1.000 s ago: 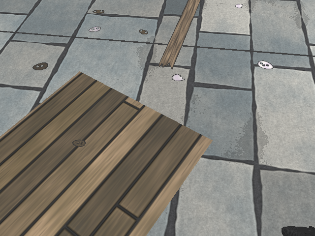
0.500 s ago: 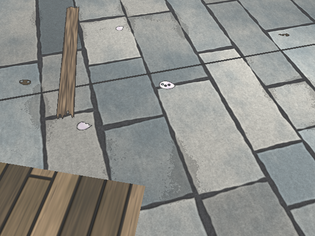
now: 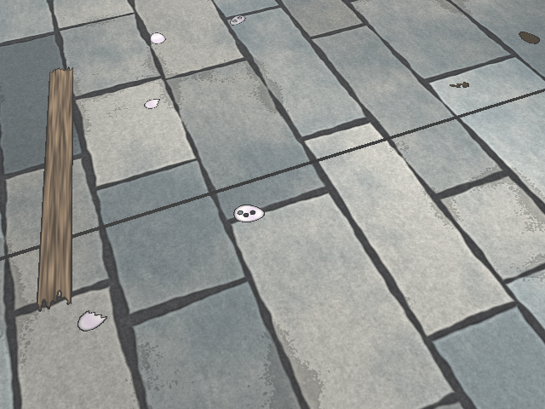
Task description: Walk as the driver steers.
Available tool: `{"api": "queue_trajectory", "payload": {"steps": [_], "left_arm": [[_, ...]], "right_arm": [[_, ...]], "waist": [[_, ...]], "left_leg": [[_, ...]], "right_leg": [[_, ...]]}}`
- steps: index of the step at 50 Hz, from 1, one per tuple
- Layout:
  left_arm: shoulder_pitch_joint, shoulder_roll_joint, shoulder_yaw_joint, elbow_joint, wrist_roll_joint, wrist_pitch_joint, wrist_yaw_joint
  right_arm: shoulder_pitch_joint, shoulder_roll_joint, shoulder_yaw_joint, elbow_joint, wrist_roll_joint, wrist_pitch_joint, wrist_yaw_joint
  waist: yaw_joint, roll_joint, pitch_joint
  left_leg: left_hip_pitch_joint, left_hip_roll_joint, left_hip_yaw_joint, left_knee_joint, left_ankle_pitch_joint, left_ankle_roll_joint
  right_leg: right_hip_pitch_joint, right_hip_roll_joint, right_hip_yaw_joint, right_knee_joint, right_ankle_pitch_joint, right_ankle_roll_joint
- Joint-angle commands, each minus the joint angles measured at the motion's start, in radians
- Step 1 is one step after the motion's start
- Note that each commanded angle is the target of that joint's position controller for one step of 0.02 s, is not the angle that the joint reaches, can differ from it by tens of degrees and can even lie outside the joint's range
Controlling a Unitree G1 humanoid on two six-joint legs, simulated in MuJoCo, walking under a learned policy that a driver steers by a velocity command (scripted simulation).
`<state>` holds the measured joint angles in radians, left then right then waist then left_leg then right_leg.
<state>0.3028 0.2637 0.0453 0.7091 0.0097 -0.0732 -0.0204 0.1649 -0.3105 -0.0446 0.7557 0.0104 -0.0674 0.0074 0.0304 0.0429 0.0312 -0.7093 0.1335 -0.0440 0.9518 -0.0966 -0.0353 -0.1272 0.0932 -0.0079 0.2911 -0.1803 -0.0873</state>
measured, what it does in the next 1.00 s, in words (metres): walks ahead, turning left: left foot, then right foot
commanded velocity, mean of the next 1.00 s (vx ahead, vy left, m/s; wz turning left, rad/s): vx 0.50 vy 0.00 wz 0.48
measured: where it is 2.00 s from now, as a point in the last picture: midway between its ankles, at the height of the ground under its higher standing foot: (125, 239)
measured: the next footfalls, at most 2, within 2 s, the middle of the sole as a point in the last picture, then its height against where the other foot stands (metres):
left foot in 0.26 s outside the picture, level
right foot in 0.74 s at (289, 349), level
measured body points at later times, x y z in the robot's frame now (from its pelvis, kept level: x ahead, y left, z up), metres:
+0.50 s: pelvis +0.29 +0.08 +0.00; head +0.32 +0.10 +0.44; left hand +0.39 +0.39 -0.09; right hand +0.45 -0.16 -0.11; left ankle +0.28 +0.16 -0.75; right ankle +0.39 -0.07 -0.68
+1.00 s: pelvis +0.56 +0.12 +0.00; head +0.58 +0.12 +0.45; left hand +0.45 +0.39 -0.11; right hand +0.84 -0.02 -0.10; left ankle +0.53 +0.29 -0.67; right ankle +0.60 +0.02 -0.75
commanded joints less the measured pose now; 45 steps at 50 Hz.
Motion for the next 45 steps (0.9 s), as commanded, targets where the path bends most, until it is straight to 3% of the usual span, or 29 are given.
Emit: {"api": "queue_trajectory", "payload": {"steps": [1,6,9,11,12,13,14,15,16,17,18,19,20,23,25,28,30,33,35,36,37,38,39,40,41,42,43,45], "left_arm": [[-0.04,0.153,0.039,-0.044,0.003,-0.026,0.011],[0.021,0.174,0.047,0.018,-0.007,-0.018,0.014],[0.031,0.185,0.054,0.041,-0.016,0.004,0.023],[0.006,0.213,0.062,0.035,-0.019,0.02,0.035],[-0.005,0.222,0.063,0.03,-0.018,0.029,0.044],[-0.014,0.215,0.058,0.024,-0.019,0.034,0.052],[0.014,0.168,0.037,0.0,0.006,0.023,0.058],[0.101,0.061,0.002,-0.032,0.014,-0.008,0.036],[0.025,0.163,0.02,-0.03,-0.013,-0.044,0.014],[-0.072,0.178,0.022,-0.066,-0.046,-0.062,0.004],[-0.111,0.157,0.015,-0.08,-0.035,-0.071,0.007],[-0.129,0.166,0.023,-0.08,-0.007,-0.068,0.015],[-0.112,0.163,0.026,-0.083,0.0,-0.058,0.015],[-0.077,0.132,0.019,-0.076,0.008,-0.031,0.021],[-0.141,0.104,0.007,-0.092,0.011,-0.025,0.024],[-0.254,0.083,-0.003,-0.11,0.003,-0.031,0.018],[-0.302,0.096,0.002,-0.121,-0.009,-0.038,0.011],[-0.307,0.136,0.02,-0.126,-0.017,-0.049,0.003],[-0.23,0.155,0.037,-0.107,-0.019,-0.057,0.004],[-0.147,0.178,0.051,-0.09,-0.011,-0.061,0.01],[-0.008,0.229,0.066,-0.08,0.005,-0.064,0.019],[0.075,0.309,0.087,-0.043,0.015,-0.048,0.016],[0.063,0.225,0.072,-0.054,-0.009,-0.044,0.01],[0.026,0.168,0.056,-0.062,-0.011,-0.039,0.015],[-0.019,0.15,0.047,-0.065,-0.002,-0.034,0.016],[-0.047,0.127,0.04,-0.057,0.0,-0.03,0.017],[-0.06,0.114,0.034,-0.051,0.006,-0.031,0.02],[-0.064,0.106,0.034,-0.033,-0.001,-0.037,0.02]], "right_arm": [[-0.02,-0.049,-0.01,-0.045,0.006,-0.007,0.008],[-0.139,-0.032,-0.001,-0.098,0.014,-0.012,0.036],[-0.165,-0.034,-0.002,-0.134,0.008,-0.013,0.057],[-0.107,-0.062,-0.016,-0.14,0.003,-0.009,0.062],[-0.016,-0.094,-0.034,-0.126,0.001,-0.005,0.059],[0.131,-0.144,-0.062,-0.095,0.004,-0.002,0.049],[0.281,-0.235,-0.088,-0.076,0.006,0.007,0.03],[0.248,-0.268,-0.09,-0.095,0.017,0.001,0.03],[0.269,-0.182,-0.068,-0.1,0.015,0.004,0.029],[0.238,-0.145,-0.059,-0.104,0.007,0.004,0.022],[0.18,-0.14,-0.057,-0.113,0.004,0.002,0.021],[0.128,-0.11,-0.048,-0.124,0.003,0.002,0.017],[0.101,-0.106,-0.043,-0.141,-0.007,0.004,0.013],[0.083,-0.12,-0.048,-0.141,-0.003,0.003,0.0],[0.093,-0.146,-0.056,-0.133,0.003,0.006,-0.011],[0.131,-0.153,-0.06,-0.115,0.011,0.018,-0.022],[0.169,-0.156,-0.062,-0.099,0.015,0.025,-0.024],[0.187,-0.145,-0.062,-0.091,0.018,0.033,-0.026],[0.162,-0.133,-0.061,-0.098,0.014,0.037,-0.026],[0.159,-0.101,-0.05,-0.105,0.009,0.035,-0.023],[0.166,-0.038,-0.028,-0.122,-0.003,0.031,-0.019],[0.297,0.011,-0.01,-0.155,0.022,0.022,-0.018],[0.293,-0.089,-0.027,-0.13,0.03,0.021,-0.021],[0.192,-0.142,-0.044,-0.137,0.023,0.027,-0.022],[0.139,-0.137,-0.046,-0.147,0.012,0.032,-0.023],[0.105,-0.125,-0.048,-0.16,0.004,0.032,-0.02],[0.107,-0.108,-0.049,-0.165,0.01,0.035,-0.013],[0.114,-0.071,-0.044,-0.166,0.019,0.045,-0.006]], "waist": [[0.001,-0.09,-0.001],[0.056,-0.076,0.053],[0.052,-0.084,0.048],[0.008,-0.124,-0.015],[-0.045,-0.136,-0.078],[-0.125,-0.111,-0.158],[-0.17,0.028,-0.278],[-0.077,0.264,-0.392],[-0.15,0.125,-0.419],[-0.156,0.073,-0.282],[-0.113,-0.045,-0.171],[-0.081,-0.066,-0.122],[-0.05,-0.034,-0.095],[-0.015,-0.009,-0.065],[-0.031,-0.002,-0.043],[-0.081,0.027,-0.041],[-0.102,0.038,-0.046],[-0.088,0.06,-0.051],[-0.037,0.084,-0.061],[0.006,0.075,-0.111],[0.062,-0.03,-0.236],[0.008,-0.36,-0.346],[0.029,-0.286,-0.286],[0.055,-0.19,-0.167],[0.043,-0.127,-0.103],[0.03,-0.121,-0.053],[0.009,-0.147,-0.035],[-0.004,-0.169,-0.025]], "left_leg": [[0.058,-0.008,-0.006,-0.152,0.207,0.007],[0.011,-0.048,0.005,-0.327,0.232,0.044],[-0.023,-0.073,0.039,-0.366,0.089,0.082],[0.094,-0.133,0.106,-0.365,-0.028,0.118],[0.22,-0.173,0.135,-0.368,-0.057,0.141],[0.448,-0.199,0.123,-0.419,0.008,0.178],[0.764,-0.016,-0.153,-0.416,0.089,0.255],[1.087,0.207,-0.726,-0.551,-0.062,0.474],[1.119,0.186,-0.734,-0.618,-0.192,0.433],[1.012,0.15,-0.581,-0.628,-0.18,0.385],[0.849,0.112,-0.482,-0.644,-0.082,0.356],[0.737,0.079,-0.412,-0.66,0.027,0.34],[0.649,0.057,-0.38,-0.683,0.105,0.344],[0.512,0.025,-0.3,-0.719,0.218,0.352],[0.444,-0.015,-0.238,-0.725,0.213,0.327],[0.401,-0.066,-0.203,-0.701,0.114,0.272],[0.428,-0.053,-0.245,-0.676,0.055,0.256],[0.519,-0.017,-0.346,-0.596,-0.018,0.231],[0.529,-0.021,-0.381,-0.521,-0.011,0.205],[0.5,-0.063,-0.353,-0.423,0.01,0.175],[0.397,-0.125,-0.27,-0.16,-0.108,0.137],[0.061,-0.251,-0.13,0.154,-0.489,0.075],[-0.068,-0.17,-0.144,0.298,-0.474,0.059],[-0.099,-0.138,-0.131,0.342,-0.378,0.051],[-0.072,-0.107,-0.101,0.333,-0.306,0.044],[-0.057,-0.082,-0.099,0.293,-0.258,0.04],[-0.016,-0.057,-0.093,0.267,-0.228,0.04],[0.012,-0.041,-0.065,0.229,-0.207,0.035]], "right_leg": [[-0.043,-0.25,0.055,-0.147,0.262,-0.12],[0.115,-0.312,0.002,-0.142,0.257,-0.099],[0.241,-0.35,-0.016,-0.058,0.431,-0.079],[0.268,-0.342,-0.05,0.073,0.783,-0.05],[0.256,-0.327,-0.073,0.206,0.938,-0.031],[0.16,-0.289,-0.112,0.414,0.925,0.005],[-0.09,-0.231,-0.131,0.739,0.554,0.047],[-0.516,0.011,-0.018,1.094,-0.351,0.119],[-0.625,-0.055,0.153,1.143,-0.352,0.094],[-0.671,-0.099,0.135,1.106,-0.282,0.077],[-0.655,-0.141,0.118,1.004,-0.221,0.074],[-0.604,-0.17,0.111,0.907,-0.185,0.082],[-0.545,-0.179,0.109,0.879,-0.166,0.093],[-0.495,-0.183,0.078,0.743,-0.137,0.142],[-0.47,-0.167,0.057,0.599,-0.018,0.168],[-0.376,-0.116,0.049,0.37,0.206,0.176],[-0.341,-0.092,0.06,0.294,0.25,0.173],[-0.312,-0.088,0.1,0.215,0.184,0.142],[-0.21,-0.089,0.088,0.171,0.13,0.102],[-0.07,-0.117,0.095,0.151,0.119,0.069],[0.164,-0.281,0.248,0.156,0.05,0.005],[0.449,-0.496,0.704,0.065,-0.188,-0.159],[0.42,-0.516,0.815,0.013,-0.415,-0.159],[0.314,-0.472,0.661,0.002,-0.388,-0.116],[0.207,-0.428,0.524,-0.005,-0.247,-0.089],[0.127,-0.389,0.427,-0.024,-0.129,-0.082],[0.071,-0.36,0.347,-0.046,-0.057,-0.071],[0.027,-0.338,0.248,-0.087,0.017,-0.078]]}}
Keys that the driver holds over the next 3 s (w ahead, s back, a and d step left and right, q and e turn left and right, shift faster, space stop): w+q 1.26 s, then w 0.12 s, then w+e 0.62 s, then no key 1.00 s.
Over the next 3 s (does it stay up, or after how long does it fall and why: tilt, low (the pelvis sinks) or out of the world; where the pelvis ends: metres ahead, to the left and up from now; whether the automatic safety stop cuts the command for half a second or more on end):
stays up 1.19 0.64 -0.01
